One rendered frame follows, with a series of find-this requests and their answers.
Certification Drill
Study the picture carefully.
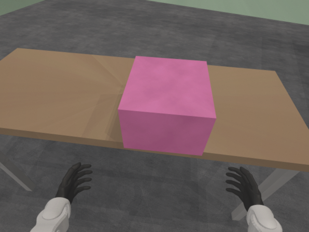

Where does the right robot forearm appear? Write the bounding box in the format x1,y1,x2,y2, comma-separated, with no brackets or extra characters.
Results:
246,205,282,232

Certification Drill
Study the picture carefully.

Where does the table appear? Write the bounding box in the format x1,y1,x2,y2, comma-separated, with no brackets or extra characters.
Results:
0,48,309,221

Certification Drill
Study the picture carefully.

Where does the robot right hand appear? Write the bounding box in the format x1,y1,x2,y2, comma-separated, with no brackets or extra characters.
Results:
226,167,264,212

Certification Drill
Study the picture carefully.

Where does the carton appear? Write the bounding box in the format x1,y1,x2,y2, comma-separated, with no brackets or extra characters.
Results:
118,56,216,156

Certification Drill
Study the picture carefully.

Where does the left robot forearm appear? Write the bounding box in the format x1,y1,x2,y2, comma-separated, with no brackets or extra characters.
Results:
30,197,71,232

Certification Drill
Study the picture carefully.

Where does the robot left hand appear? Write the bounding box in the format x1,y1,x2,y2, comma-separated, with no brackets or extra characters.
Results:
55,162,92,204

